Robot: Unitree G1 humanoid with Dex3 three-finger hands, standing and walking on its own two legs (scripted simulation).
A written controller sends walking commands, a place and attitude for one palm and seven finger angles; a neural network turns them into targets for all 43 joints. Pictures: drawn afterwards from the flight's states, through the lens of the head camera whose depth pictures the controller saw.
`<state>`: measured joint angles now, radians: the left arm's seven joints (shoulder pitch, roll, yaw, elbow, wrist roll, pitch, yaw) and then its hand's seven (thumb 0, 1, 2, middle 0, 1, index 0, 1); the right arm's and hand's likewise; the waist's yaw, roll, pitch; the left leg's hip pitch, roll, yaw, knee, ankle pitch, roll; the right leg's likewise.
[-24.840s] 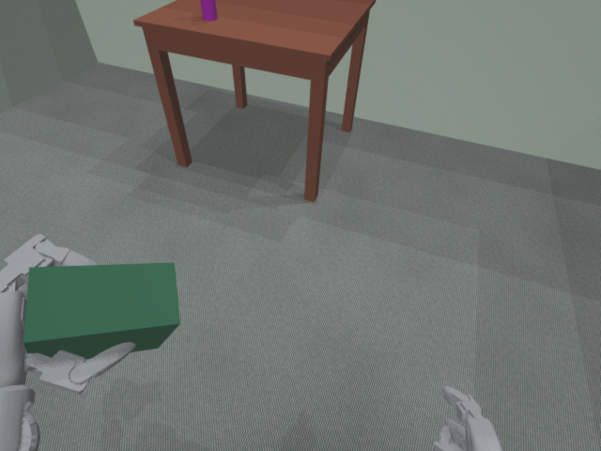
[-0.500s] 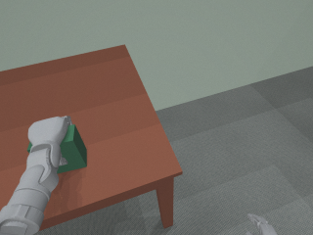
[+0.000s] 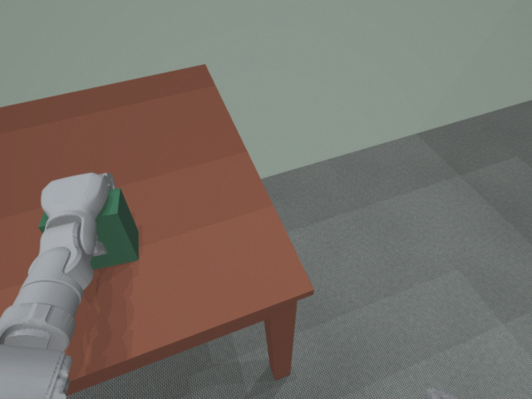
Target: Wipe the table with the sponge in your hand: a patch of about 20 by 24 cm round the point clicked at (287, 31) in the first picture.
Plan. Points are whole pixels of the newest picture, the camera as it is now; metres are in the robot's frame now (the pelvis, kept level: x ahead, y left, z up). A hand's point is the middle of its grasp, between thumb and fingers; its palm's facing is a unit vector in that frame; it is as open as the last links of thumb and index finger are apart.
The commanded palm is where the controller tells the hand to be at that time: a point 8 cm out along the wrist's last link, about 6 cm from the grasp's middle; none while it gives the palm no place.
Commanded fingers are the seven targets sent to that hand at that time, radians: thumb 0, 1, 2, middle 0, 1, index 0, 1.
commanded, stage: slide across to the middle lane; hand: left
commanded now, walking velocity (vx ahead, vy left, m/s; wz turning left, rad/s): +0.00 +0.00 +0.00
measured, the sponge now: (99, 239) +0.36 +0.32 +0.01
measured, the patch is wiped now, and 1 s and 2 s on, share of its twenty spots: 0.50 0.55 0.75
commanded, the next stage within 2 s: wipe back along the middle lane in 0.70 s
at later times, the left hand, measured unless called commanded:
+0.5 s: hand (113, 202) +0.41 +0.29 +0.06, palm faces -0.07 -0.02 -1.00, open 10.2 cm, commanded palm +0.38 +0.27 +0.11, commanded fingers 0.00 0.10 1.30 -1.20 -1.60 -1.20 -1.60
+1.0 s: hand (142, 202) +0.41 +0.24 +0.06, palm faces -0.03 -0.03 -1.00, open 10.2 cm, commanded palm +0.37 +0.23 +0.10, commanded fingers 0.00 0.10 1.30 -1.20 -1.60 -1.20 -1.60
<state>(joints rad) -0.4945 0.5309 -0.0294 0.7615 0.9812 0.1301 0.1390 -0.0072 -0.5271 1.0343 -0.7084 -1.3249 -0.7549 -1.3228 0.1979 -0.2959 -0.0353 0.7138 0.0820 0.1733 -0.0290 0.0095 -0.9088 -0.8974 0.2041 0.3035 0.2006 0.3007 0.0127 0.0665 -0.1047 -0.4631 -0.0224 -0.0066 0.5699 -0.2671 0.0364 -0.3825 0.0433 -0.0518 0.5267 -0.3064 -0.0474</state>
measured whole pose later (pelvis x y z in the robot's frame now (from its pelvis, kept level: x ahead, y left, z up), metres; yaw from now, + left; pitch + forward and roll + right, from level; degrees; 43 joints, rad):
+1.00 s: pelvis +0.02 +0.00 +0.01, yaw +0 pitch +7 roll +0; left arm -0.50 0.34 -0.20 0.66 0.95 0.38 0.21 -0.01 -0.52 1.04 -0.69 -1.33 -0.74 -1.33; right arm 0.13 -0.27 -0.02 0.71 0.08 0.23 0.00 0.01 -0.91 -0.90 0.20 0.30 0.20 0.30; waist 0.01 0.07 -0.11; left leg -0.35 -0.04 0.00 0.49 -0.27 0.04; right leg -0.27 0.03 -0.04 0.45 -0.31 -0.04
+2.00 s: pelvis +0.02 +0.00 +0.00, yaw -1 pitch +3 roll +0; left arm -0.11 0.29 -0.31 0.16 0.97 0.54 0.20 -0.01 -0.49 1.03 -0.66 -1.35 -0.71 -1.35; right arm 0.03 -0.27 0.01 0.63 0.10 0.23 0.05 0.01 -0.91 -0.90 0.20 0.30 0.20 0.30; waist 0.05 0.09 -0.10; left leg -0.28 -0.04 0.02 0.50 -0.28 0.04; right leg -0.22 0.03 -0.02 0.50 -0.33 -0.04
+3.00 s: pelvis +0.00 -0.02 +0.00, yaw -1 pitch +0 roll +1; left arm -0.01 0.26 -0.41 0.03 0.98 0.57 0.16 -0.02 -0.49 1.04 -0.66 -1.35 -0.71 -1.34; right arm -0.01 -0.27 -0.01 0.65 0.09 0.21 0.06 0.01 -0.91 -0.90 0.20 0.30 0.20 0.30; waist 0.08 0.12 -0.07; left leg -0.23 -0.02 0.02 0.49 -0.26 0.02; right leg -0.19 0.04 -0.02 0.52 -0.33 -0.07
